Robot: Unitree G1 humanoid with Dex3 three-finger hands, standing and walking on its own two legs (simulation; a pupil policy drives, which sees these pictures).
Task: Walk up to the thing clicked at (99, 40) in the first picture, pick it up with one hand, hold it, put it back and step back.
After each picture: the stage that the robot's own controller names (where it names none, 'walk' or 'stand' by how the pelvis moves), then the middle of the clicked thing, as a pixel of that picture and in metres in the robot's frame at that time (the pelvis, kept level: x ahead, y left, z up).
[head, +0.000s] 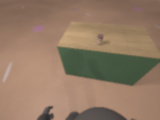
stand; (99, 40) +0.85 -0.07 -0.06
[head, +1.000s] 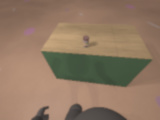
rise first; (86, 41) +0.75 +0.11 -0.03
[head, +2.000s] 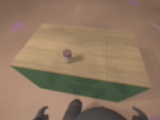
stand; (68, 56) +0.46 +0.23 -0.02
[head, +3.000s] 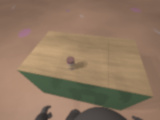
stand; (71, 63) +0.46 +0.20 -0.06
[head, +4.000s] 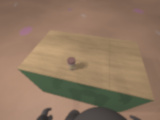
stand; (71, 64) +0.45 +0.19 -0.06
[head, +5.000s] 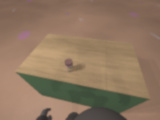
stand; (69, 65) +0.45 +0.21 -0.06
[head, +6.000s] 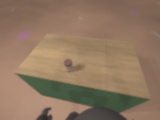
stand; (68, 66) +0.44 +0.22 -0.06
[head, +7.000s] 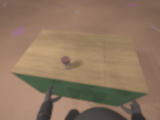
rise first; (66, 63) +0.44 +0.23 -0.06
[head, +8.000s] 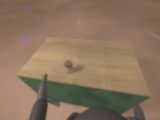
rise first; (69, 67) +0.44 +0.23 -0.06
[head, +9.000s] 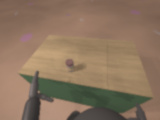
go down; (70, 65) +0.44 +0.23 -0.06
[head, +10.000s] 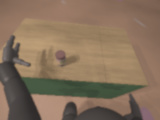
go down; (61, 59) +0.43 +0.21 +0.00
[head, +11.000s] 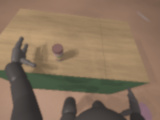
close in; (58, 53) +0.45 +0.22 +0.02
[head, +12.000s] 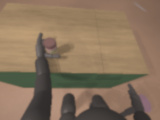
close; (51, 48) +0.46 +0.23 +0.05
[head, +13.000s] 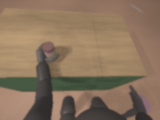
lift; (50, 52) +0.45 +0.23 +0.05
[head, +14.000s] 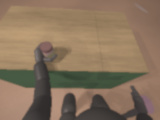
lift; (48, 51) +0.44 +0.25 +0.06
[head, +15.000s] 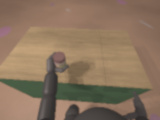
lift; (60, 62) +0.36 +0.20 +0.10
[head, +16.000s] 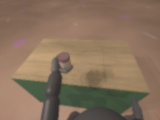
hold; (65, 63) +0.33 +0.18 +0.16
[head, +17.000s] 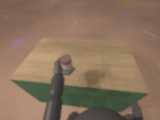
hold; (67, 65) +0.33 +0.17 +0.13
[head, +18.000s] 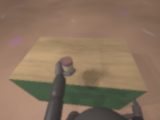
crouch; (68, 66) +0.33 +0.16 +0.11
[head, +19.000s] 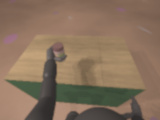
crouch; (59, 52) +0.42 +0.22 +0.14
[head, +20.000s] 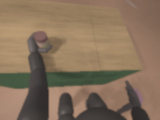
lower; (43, 42) +0.50 +0.25 +0.05
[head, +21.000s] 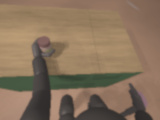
lower; (46, 47) +0.48 +0.24 +0.05
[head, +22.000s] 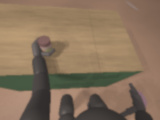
lower; (46, 46) +0.48 +0.24 +0.05
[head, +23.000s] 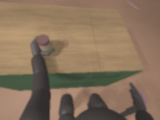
lower; (45, 45) +0.49 +0.24 +0.06
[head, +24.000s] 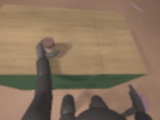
open; (50, 47) +0.47 +0.23 +0.05
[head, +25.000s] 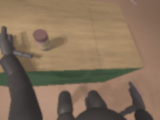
rise; (43, 41) +0.49 +0.24 +0.06
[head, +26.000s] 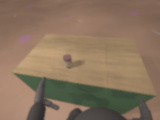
sink last; (68, 61) +0.47 +0.24 +0.00
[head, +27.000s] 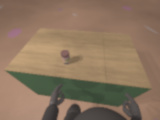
stand; (65, 57) +0.48 +0.23 +0.00
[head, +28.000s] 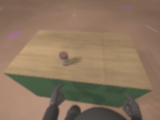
stand; (64, 59) +0.46 +0.24 +0.01
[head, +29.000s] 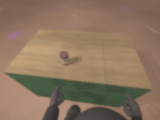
stand; (65, 58) +0.47 +0.24 +0.01
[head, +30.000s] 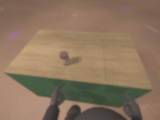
stand; (64, 59) +0.46 +0.24 +0.01
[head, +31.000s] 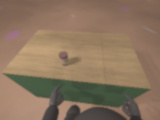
stand; (64, 59) +0.47 +0.24 +0.01
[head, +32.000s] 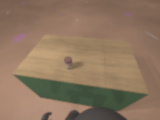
stand; (68, 63) +0.47 +0.22 -0.05
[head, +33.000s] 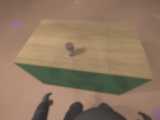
walk; (70, 49) +0.54 +0.20 -0.03
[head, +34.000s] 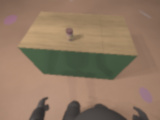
walk; (69, 35) +0.72 +0.25 -0.04
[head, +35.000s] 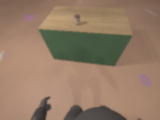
stand; (77, 20) +1.06 +0.24 -0.03
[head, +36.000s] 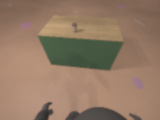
stand; (74, 27) +1.07 +0.27 -0.06
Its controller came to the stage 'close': yes
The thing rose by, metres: 0.20
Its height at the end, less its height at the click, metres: +0.00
